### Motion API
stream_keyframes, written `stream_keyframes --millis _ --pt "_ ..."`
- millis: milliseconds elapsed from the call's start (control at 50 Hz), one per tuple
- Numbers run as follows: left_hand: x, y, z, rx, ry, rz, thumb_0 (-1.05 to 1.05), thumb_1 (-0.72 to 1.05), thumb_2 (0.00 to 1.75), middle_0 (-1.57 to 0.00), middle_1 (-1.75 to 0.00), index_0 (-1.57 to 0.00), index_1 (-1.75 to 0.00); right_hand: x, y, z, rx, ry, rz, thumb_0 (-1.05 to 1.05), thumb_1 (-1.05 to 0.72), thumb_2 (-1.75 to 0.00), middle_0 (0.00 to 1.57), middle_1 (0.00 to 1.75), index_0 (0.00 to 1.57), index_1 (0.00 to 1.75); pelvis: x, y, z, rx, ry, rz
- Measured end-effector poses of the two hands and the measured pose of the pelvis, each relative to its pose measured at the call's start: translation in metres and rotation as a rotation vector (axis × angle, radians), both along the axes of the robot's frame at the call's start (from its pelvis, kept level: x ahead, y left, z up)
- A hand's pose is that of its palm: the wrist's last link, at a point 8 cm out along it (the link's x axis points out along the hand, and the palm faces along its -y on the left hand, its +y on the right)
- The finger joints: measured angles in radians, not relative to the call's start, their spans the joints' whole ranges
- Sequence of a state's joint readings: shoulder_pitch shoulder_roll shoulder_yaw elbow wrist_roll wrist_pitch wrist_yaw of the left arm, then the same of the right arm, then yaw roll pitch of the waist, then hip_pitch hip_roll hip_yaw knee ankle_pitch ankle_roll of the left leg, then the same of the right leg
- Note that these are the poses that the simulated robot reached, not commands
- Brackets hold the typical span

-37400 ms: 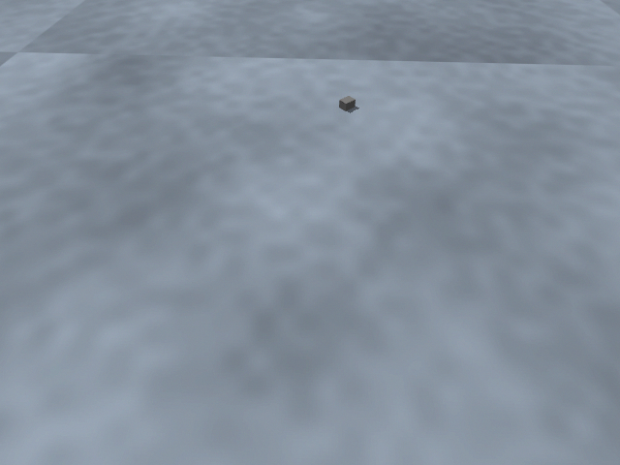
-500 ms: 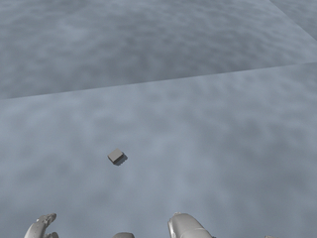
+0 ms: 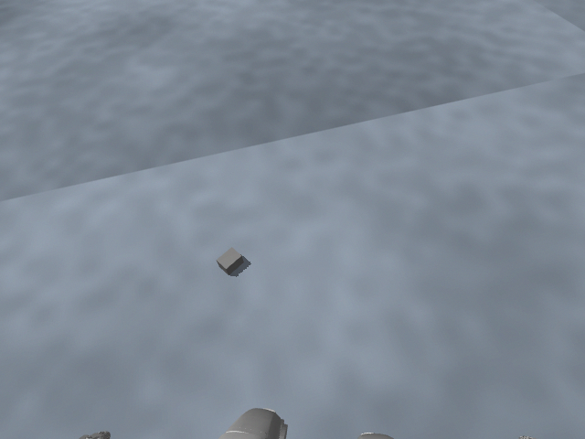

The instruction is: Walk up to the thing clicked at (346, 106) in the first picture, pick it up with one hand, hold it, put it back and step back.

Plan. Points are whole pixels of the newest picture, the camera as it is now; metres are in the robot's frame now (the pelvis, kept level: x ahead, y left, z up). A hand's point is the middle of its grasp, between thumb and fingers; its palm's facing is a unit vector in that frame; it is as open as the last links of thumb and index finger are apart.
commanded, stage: step back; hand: left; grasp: from above
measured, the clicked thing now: (230, 261) +0.78 +0.33 -0.74
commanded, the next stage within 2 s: stand in 1.64 s
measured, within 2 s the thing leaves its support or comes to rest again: neither
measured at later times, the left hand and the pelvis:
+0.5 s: hand out of the picture -0.10 +0.24 -0.16, palm faces +0.02 -0.91 -0.40, open 7.4 cm; pelvis -0.18 -0.03 -0.02, yaw +0 degrees
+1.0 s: hand out of the picture -0.20 +0.26 -0.14, palm faces +0.07 -0.92 -0.39, open 7.4 cm; pelvis -0.25 -0.03 +0.00, yaw +4 degrees
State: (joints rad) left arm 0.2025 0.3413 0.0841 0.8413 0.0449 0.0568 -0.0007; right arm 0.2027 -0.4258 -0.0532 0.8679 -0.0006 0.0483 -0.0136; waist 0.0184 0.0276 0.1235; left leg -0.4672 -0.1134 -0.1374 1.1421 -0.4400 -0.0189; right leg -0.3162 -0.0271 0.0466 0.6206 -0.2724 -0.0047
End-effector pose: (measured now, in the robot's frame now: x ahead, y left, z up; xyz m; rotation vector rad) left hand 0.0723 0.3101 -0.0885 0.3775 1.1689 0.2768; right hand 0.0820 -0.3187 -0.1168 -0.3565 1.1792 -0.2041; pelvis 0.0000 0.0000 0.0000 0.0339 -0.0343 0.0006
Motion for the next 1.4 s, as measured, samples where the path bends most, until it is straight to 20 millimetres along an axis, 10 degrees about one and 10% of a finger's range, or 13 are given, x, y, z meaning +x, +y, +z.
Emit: stream_keyframes --millis 180,360,520,660,920,1160,1400 --pt "-0.016 0.012 -0.021 -0.020 -0.151 -0.011 0.01 0.90 0.89 -0.21 -0.30 -0.20 -0.30 -0.090 0.014 -0.006 -0.041 0.131 0.049 0.01 -0.90 -0.90 0.20 0.30 0.21 0.30 -0.072 0.003 -0.015 0.014 -0.026 0.071" --pt "-0.099 -0.008 -0.023 -0.077 -0.073 0.024 0.01 0.91 0.89 -0.21 -0.30 -0.20 -0.30 -0.114 0.008 0.023 -0.055 0.020 0.086 0.01 -0.90 -0.90 0.21 0.30 0.21 0.30 -0.126 -0.009 0.001 -0.058 0.002 0.057" --pt "-0.193 -0.032 -0.030 -0.025 0.016 0.005 0.01 0.91 0.89 -0.21 -0.30 -0.20 -0.30 -0.128 -0.024 0.005 -0.027 -0.122 0.087 0.00 -0.90 -0.90 0.20 0.30 0.21 0.30 -0.191 -0.035 -0.016 -0.088 -0.032 0.011" --pt "-0.258 -0.038 -0.008 -0.003 0.030 0.057 0.01 0.90 0.89 -0.21 -0.30 -0.20 -0.30 -0.190 -0.031 0.000 0.017 -0.052 0.055 0.00 -0.90 -0.90 0.20 0.30 0.21 0.30 -0.220 -0.041 -0.003 -0.014 -0.016 0.023" --pt "-0.294 -0.007 -0.013 -0.030 0.016 0.091 0.01 0.90 0.89 -0.21 -0.30 -0.20 -0.30 -0.279 -0.008 0.006 0.021 0.069 0.056 0.01 -0.90 -0.90 0.20 0.30 0.21 0.30 -0.249 -0.026 0.002 -0.019 -0.021 0.083" --pt "-0.264 -0.043 -0.016 -0.032 -0.024 0.059 0.01 0.91 0.90 -0.21 -0.30 -0.20 -0.30 -0.252 -0.048 -0.005 -0.001 0.059 0.033 0.00 -0.90 -0.90 0.20 0.30 0.21 0.30 -0.228 -0.054 -0.007 -0.052 -0.024 0.076" --pt "-0.255 -0.037 -0.014 -0.037 0.014 0.121 0.01 0.90 0.89 -0.21 -0.30 -0.20 -0.30 -0.174 -0.027 -0.001 0.007 0.027 0.116 0.00 -0.90 -0.90 0.20 0.30 0.20 0.30 -0.193 -0.040 -0.001 -0.035 -0.023 0.098"
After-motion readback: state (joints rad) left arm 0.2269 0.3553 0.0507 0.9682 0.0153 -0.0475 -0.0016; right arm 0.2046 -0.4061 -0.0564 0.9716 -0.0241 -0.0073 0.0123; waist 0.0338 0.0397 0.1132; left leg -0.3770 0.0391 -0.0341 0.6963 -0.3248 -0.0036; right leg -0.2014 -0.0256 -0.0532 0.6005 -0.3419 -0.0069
